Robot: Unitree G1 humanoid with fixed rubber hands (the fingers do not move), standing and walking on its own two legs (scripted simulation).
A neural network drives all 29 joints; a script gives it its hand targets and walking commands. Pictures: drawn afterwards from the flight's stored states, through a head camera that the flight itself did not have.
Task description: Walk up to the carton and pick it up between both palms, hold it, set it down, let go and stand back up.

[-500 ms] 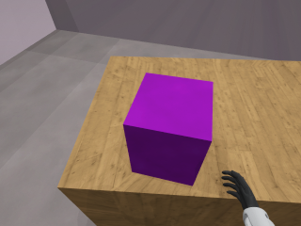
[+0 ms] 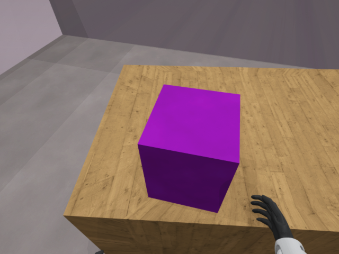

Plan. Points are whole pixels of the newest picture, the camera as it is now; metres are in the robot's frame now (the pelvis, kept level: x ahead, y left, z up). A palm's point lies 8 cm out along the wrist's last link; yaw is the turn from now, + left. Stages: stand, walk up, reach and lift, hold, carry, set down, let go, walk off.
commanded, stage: stand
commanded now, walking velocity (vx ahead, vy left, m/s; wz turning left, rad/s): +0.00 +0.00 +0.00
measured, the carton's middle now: (190, 149) +0.39 -0.04 +0.03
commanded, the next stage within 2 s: none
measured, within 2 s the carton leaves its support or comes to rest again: neither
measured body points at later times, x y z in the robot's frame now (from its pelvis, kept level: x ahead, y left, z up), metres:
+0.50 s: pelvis +0.00 +0.01 +0.00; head +0.01 +0.01 +0.45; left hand +0.11 +0.23 -0.14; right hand +0.21 -0.23 -0.03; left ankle -0.03 +0.09 -0.74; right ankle +0.01 -0.16 -0.74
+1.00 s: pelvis +0.00 +0.01 +0.00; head +0.00 +0.01 +0.45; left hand +0.11 +0.23 -0.14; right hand +0.20 -0.23 -0.03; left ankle -0.03 +0.09 -0.74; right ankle +0.01 -0.16 -0.74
